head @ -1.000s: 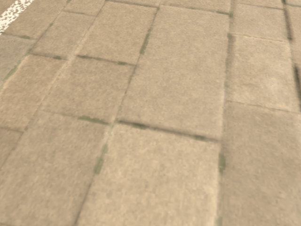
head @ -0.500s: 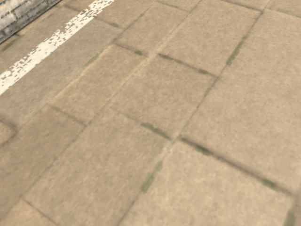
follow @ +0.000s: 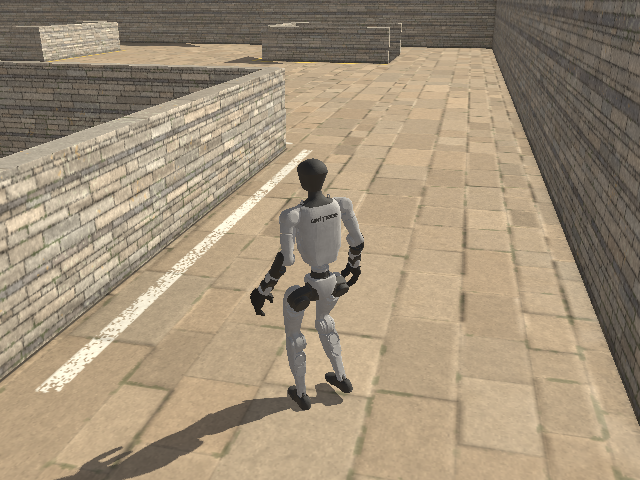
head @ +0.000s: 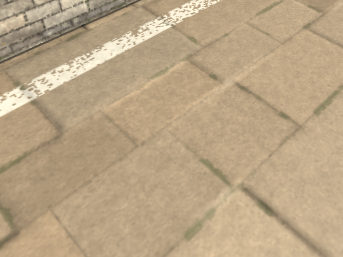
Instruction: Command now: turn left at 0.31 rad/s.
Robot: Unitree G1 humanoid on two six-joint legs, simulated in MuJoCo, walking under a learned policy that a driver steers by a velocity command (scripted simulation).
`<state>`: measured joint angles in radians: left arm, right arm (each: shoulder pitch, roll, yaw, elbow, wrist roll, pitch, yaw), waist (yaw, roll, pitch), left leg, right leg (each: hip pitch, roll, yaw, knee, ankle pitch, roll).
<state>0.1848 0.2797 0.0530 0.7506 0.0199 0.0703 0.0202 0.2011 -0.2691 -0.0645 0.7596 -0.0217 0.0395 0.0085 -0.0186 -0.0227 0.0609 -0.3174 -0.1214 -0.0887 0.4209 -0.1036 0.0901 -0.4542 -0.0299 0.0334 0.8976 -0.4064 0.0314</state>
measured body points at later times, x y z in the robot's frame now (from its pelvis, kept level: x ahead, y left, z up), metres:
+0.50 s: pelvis +0.00 -0.03 +0.00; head +0.01 -0.03 +0.45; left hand +0.09 +0.23 -0.12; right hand +0.09 -0.29 -0.13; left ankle -0.02 +0.09 -0.74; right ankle +0.00 -0.12 -0.74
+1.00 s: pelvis +0.08 -0.05 +0.01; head +0.09 -0.06 +0.46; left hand +0.03 +0.21 -0.13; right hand +0.16 -0.30 -0.14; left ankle +0.06 +0.08 -0.68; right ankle +0.02 -0.12 -0.74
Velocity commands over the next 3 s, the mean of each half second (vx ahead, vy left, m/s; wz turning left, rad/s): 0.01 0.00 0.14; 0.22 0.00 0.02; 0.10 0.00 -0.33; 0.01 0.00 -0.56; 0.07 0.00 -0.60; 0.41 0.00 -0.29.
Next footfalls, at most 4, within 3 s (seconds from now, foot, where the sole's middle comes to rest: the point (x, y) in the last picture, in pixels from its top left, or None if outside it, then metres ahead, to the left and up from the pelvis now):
0.14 right None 0.04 -0.12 -0.78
0.40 left None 0.02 0.09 -0.78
1.22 left None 0.30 0.05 -0.78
1.70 right None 0.19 -0.13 -0.78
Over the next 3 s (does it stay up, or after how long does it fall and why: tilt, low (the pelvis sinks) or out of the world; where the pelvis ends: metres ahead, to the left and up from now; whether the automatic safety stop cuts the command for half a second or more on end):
stays up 0.27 -0.22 0.00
